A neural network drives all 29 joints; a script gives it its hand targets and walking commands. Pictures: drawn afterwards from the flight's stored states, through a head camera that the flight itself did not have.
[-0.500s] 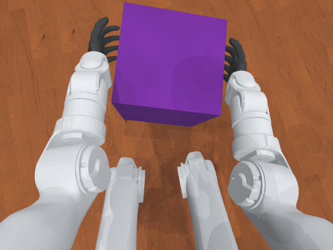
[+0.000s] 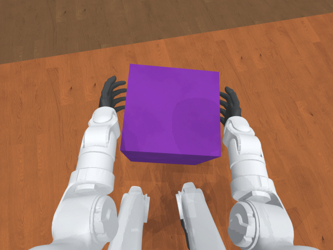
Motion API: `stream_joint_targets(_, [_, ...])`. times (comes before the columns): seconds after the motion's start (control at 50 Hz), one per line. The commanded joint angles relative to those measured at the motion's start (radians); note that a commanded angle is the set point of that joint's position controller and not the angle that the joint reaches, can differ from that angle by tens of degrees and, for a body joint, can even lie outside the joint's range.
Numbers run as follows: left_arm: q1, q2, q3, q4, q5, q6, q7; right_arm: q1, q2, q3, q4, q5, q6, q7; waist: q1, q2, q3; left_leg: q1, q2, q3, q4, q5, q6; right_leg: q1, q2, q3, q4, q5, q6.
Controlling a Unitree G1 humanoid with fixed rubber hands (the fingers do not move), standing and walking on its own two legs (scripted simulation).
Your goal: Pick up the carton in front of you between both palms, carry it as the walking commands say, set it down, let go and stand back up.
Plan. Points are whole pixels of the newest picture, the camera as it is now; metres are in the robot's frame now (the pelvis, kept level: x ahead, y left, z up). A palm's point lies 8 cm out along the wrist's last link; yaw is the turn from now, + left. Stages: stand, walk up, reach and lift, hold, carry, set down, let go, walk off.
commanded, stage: reach and lift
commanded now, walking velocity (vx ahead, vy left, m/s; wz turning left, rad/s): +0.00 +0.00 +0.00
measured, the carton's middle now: (168, 123) +0.44 -0.02 -0.12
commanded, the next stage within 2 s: hold in 1.88 s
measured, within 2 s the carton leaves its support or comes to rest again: neither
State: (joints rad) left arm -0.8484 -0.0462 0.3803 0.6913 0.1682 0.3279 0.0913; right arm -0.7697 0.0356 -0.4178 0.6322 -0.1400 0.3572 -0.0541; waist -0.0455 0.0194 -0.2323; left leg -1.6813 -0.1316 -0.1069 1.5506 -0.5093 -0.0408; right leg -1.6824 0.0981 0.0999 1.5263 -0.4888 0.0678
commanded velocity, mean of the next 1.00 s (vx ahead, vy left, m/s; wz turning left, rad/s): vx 0.00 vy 0.00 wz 0.00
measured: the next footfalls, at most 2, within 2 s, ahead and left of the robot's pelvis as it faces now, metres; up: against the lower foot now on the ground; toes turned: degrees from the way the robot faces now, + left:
none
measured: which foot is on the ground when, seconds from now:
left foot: down 0.00-1.00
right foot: down 0.00-1.00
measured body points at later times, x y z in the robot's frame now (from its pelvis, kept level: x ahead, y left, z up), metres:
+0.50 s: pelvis +0.06 -0.01 +0.14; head +0.15 -0.01 +0.58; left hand +0.42 +0.13 +0.11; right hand +0.40 -0.17 +0.10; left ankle +0.08 +0.12 -0.53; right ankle +0.09 -0.14 -0.53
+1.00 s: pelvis +0.07 -0.01 +0.21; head +0.03 -0.01 +0.66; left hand +0.38 +0.14 +0.24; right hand +0.37 -0.16 +0.23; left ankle +0.08 +0.12 -0.53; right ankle +0.09 -0.14 -0.53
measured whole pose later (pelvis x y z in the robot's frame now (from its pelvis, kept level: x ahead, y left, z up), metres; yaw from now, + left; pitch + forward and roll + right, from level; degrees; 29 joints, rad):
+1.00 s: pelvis +0.07 -0.01 +0.21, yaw +0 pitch -2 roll +0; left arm -0.31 -0.16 0.30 0.41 0.28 0.57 0.03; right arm -0.30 0.16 -0.28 0.41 -0.28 0.60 -0.01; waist -0.02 0.01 -0.07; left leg -0.20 -0.06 -0.16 0.46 -0.23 -0.01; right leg -0.21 0.05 0.14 0.45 -0.21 0.01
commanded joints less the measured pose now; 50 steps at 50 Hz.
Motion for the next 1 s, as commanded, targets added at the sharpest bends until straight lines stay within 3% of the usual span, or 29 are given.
stream_joint_targets(0.0, [-0.472, -1.117, -0.502, 0.112, -0.114, 0.002, -0.252, -0.593, 1.016, 0.534, 0.063, 0.125, -0.02, 0.268, 0.005, 0.073, -0.707, 0.512, -0.057, 0.134, -0.287, 0.138, -0.001, 0.522, 0.064, -0.134, -0.252, 0.162, -0.046])
stream_joint_targets(0.02, [-0.469, -1.078, -0.515, 0.08, -0.143, -0.018, -0.252, -0.649, 1.055, 0.615, -0.004, 0.179, -0.032, 0.263, 0.013, -0.045, -0.768, 0.562, -0.039, 0.116, -0.264, 0.167, 0.018, 0.572, 0.078, -0.139, -0.245, 0.174, -0.03])
stream_joint_targets(0.04, [-0.4, -1.113, -0.454, 0.155, -0.091, -0.011, -0.253, -0.646, 1.019, 0.558, -0.008, 0.143, -0.035, 0.261, 0.009, 0.04, -0.732, 0.583, -0.046, 0.111, -0.322, 0.15, 0.02, 0.572, 0.062, -0.135, -0.271, 0.161, -0.026])
stream_joint_targets(0.1, [-0.428, -1.088, -0.542, 0.045, -0.121, -0.036, -0.254, -0.565, 1.078, 0.605, -0.031, 0.107, -0.045, 0.242, 0.001, -0.035, -0.741, 0.631, -0.05, 0.108, -0.35, 0.212, 0.023, 0.646, 0.07, -0.125, -0.309, 0.238, -0.024])
stream_joint_targets(0.12, [-0.386, -1.104, -0.542, 0.048, -0.119, -0.031, -0.256, -0.509, 1.049, 0.558, -0.017, 0.104, -0.045, 0.234, -0.013, 0.038, -0.71, 0.658, -0.049, 0.101, -0.378, 0.197, 0.017, 0.693, 0.059, -0.103, -0.342, 0.241, -0.043])
stream_joint_targets(0.14, [-0.404, -1.063, -0.537, 0.042, -0.136, -0.043, -0.257, -0.522, 1.08, 0.595, -0.004, 0.092, -0.048, 0.233, -0.03, -0.098, -0.699, 0.666, -0.039, 0.078, -0.384, 0.226, 0.027, 0.68, 0.066, -0.126, -0.342, 0.256, -0.026])
stream_joint_targets(0.16, [-0.331, -1.05, -0.488, 0.097, -0.099, -0.02, -0.258, -0.503, 1.038, 0.559, 0.002, 0.105, -0.047, 0.24, 0.046, -0.043, -0.607, 0.635, -0.04, 0.093, -0.433, 0.216, 0.019, 0.744, 0.048, -0.114, -0.382, 0.224, -0.036])
stream_joint_targets(0.24, [-0.303, -1.138, -0.561, 0.031, -0.14, -0.044, -0.271, -0.424, 1.061, 0.59, -0.051, 0.066, -0.069, 0.24, -0.075, -0.041, -0.677, 0.781, -0.031, 0.066, -0.484, 0.306, 0.009, 0.867, 0.048, -0.089, -0.484, 0.327, -0.048])
stream_joint_targets(0.26, [-0.247, -1.142, -0.555, 0.054, -0.131, -0.041, -0.267, -0.428, 1.002, 0.603, -0.096, 0.1, -0.08, 0.241, -0.022, 0.04, -0.653, 0.81, -0.024, 0.07, -0.514, 0.311, 0.008, 0.885, 0.043, -0.092, -0.481, 0.317, -0.056])
stream_joint_targets(0.28, [-0.21, -1.062, -0.59, -0.027, -0.12, -0.054, -0.267, -0.337, 1.105, 0.619, -0.025, 0.072, -0.064, 0.241, 0.025, -0.025, -0.674, 0.816, -0.03, 0.069, -0.524, 0.342, 0.007, 0.927, 0.048, -0.072, -0.507, 0.356, -0.05])
stream_joint_targets(0.3, [-0.223, -1.117, -0.597, -0.001, -0.124, -0.042, -0.252, -0.306, 1.056, 0.61, -0.086, 0.079, -0.082, 0.249, -0.051, 0.037, -0.629, 0.871, -0.012, 0.04, -0.565, 0.329, 0.003, 0.932, 0.046, -0.082, -0.511, 0.365, -0.07])
stream_joint_targets(0.32, [-0.149, -1.173, -0.608, -0.013, -0.126, -0.053, -0.251, -0.284, 1.05, 0.649, -0.033, 0.079, -0.065, 0.25, 0.016, 0.03, -0.592, 0.874, -0.025, 0.054, -0.583, 0.33, 0.01, 0.99, 0.038, -0.058, -0.558, 0.364, -0.071])
stream_joint_targets(0.4, [-0.111, -1.095, -0.639, -0.097, -0.126, -0.044, -0.266, -0.174, 1.072, 0.657, -0.079, 0.082, -0.054, 0.256, -0.024, -0.007, -0.582, 0.984, -0.012, 0.046, -0.648, 0.379, 0.008, 1.072, 0.029, -0.042, -0.651, 0.423, -0.063])
stream_joint_targets(0.42, [-0.045, -1.103, -0.632, -0.064, -0.107, -0.034, -0.266, -0.211, 1.093, 0.705, -0.112, 0.121, -0.056, 0.261, 0.067, -0.01, -0.57, 1.017, -0.011, 0.046, -0.686, 0.381, 0.02, 1.096, 0.029, -0.049, -0.648, 0.391, -0.054])
stream_joint_targets(0.44, [-0.049, -1.097, -0.646, -0.094, -0.115, -0.044, -0.263, -0.185, 1.119, 0.734, -0.14, 0.125, -0.063, 0.257, 0.031, -0.01, -0.539, 1.035, -0.006, 0.052, -0.696, 0.407, 0.018, 1.148, 0.025, -0.026, -0.679, 0.469, -0.063])
stream_joint_targets(0.5, [0.062, -1.054, -0.605, -0.051, -0.079, -0.018, -0.272, -0.185, 1.09, 0.736, -0.123, 0.127, -0.037, 0.254, 0.093, -0.052, -0.478, 1.092, 0.001, 0.051, -0.793, 0.465, 0.021, 1.23, 0.019, -0.018, -0.763, 0.524, -0.042])
stream_joint_targets(0.54, [0.065, -1.113, -0.671, -0.121, -0.117, -0.012, -0.286, -0.03, 1.091, 0.724, -0.117, 0.08, -0.037, 0.247, 0.0, -0.053, -0.485, 1.197, 0.0, 0.015, -0.819, 0.538, 0.02, 1.25, 0.02, -0.02, -0.808, 0.554, -0.059])
stream_joint_targets(0.58, [0.095, -1.11, -0.649, -0.09, -0.1, 0.019, -0.288, -0.064, 1.042, 0.713, -0.166, 0.075, -0.023, 0.251, 0.039, 0.032, -0.374, 1.208, 0.003, 0.038, -0.894, 0.539, 0.014, 1.315, 0.011, -0.009, -0.862, 0.575, -0.065])
stream_joint_targets(0.6, [0.088, -1.12, -0.668, -0.109, -0.114, 0.029, -0.293, -0.024, 1.025, 0.723, -0.131, 0.073, -0.001, 0.25, -0.023, 0.012, -0.355, 1.286, 0.009, 0.019, -0.896, 0.572, 0.018, 1.291, 0.0, -0.007, -0.894, 0.589, -0.058])
stream_joint_targets(0.66, [0.159, -1.088, -0.681, -0.154, -0.119, 0.061, -0.3, 0.078, 1.05, 0.745, -0.174, 0.094, 0.028, 0.251, 0.008, 0.007, -0.268, 1.307, 0.011, 0.021, -0.974, 0.569, 0.011, 1.429, -0.001, -0.013, -0.959, 0.596, -0.068])
stream_joint_targets(0.68, [0.223, -1.056, -0.65, -0.151, -0.093, 0.078, -0.3, 0.138, 1.069, 0.753, -0.132, 0.093, 0.051, 0.244, 0.074, -0.017, -0.209, 1.34, 0.02, 0.024, -1.012, 0.559, 0.019, 1.406, -0.005, -0.012, -1.013, 0.554, -0.059])
stream_joint_targets(0.72, [0.174, -1.064, -0.684, -0.178, -0.115, 0.107, -0.312, 0.069, 1.053, 0.76, -0.214, 0.094, 0.073, 0.258, 0.014, -0.033, -0.204, 1.378, 0.023, 0.012, -1.06, 0.584, 0.016, 1.478, -0.003, -0.024, -1.042, 0.579, -0.057])
stream_joint_targets(0.76, [0.192, -1.109, -0.691, -0.207, -0.145, 0.13, -0.319, -0.046, 1.06, 0.817, -0.339, 0.151, 0.089, 0.261, 0.036, -0.045, -0.258, 1.467, 0.04, 0.008, -1.077, 0.561, 0.019, 1.529, 0.005, -0.044, -1.043, 0.541, -0.045])
stream_joint_targets(0.8, [0.113, -1.097, -0.718, -0.268, -0.147, 0.159, -0.321, 0.019, 1.048, 0.76, -0.23, 0.113, 0.139, 0.274, 0.0, -0.009, -0.177, 1.476, 0.03, 0.007, -1.104, 0.516, 0.014, 1.555, 0.007, -0.025, -1.089, 0.499, -0.07])
stream_joint_targets(0.84, [0.142, -1.099, -0.674, -0.208, -0.113, 0.199, -0.325, -0.067, 1.081, 0.761, -0.259, 0.116, 0.164, 0.29, 0.072, -0.003, -0.047, 1.467, 0.047, 0.006, -1.16, 0.435, 0.033, 1.526, -0.003, -0.037, -1.106, 0.427, -0.063])
stream_joint_targets(0.86, [0.126, -1.105, -0.656, -0.224, -0.114, 0.215, -0.326, -0.083, 1.063, 0.752, -0.305, 0.118, 0.175, 0.298, 0.007, 0.035, -0.041, 1.478, 0.041, 0.023, -1.166, 0.392, 0.022, 1.539, 0.001, -0.034, -1.115, 0.395, -0.068])
stream_joint_targets(0.94, [0.084, -1.059, -0.625, -0.217, -0.127, 0.253, -0.331, -0.022, 1.019, 0.689, -0.241, 0.066, 0.22, 0.303, 0.0, -0.04, 0.049, 1.544, 0.049, 0.021, -1.179, 0.286, 0.023, 1.488, -0.009, -0.048, -1.152, 0.271, -0.073])
stream_joint_targets(0.96, [0.054, -1.02, -0.602, -0.22, -0.094, 0.26, -0.331, -0.068, 1.031, 0.655, -0.209, 0.079, 0.219, 0.301, 0.056, 0.014, 0.087, 1.46, 0.033, 0.036, -1.198, 0.249, 0.024, 1.541, -0.021, -0.044, -1.164, 0.264, -0.081])
stream_joint_targets(0.98, [0.062, -1.057, -0.626, -0.215, -0.099, 0.273, -0.335, -0.045, 1.023, 0.616, -0.198, 0.055, 0.227, 0.309, -0.001, -0.006, 0.051, 1.453, 0.051, 0.018, -1.218, 0.286, 0.022, 1.586, -0.01, -0.044, -1.161, 0.304, -0.078])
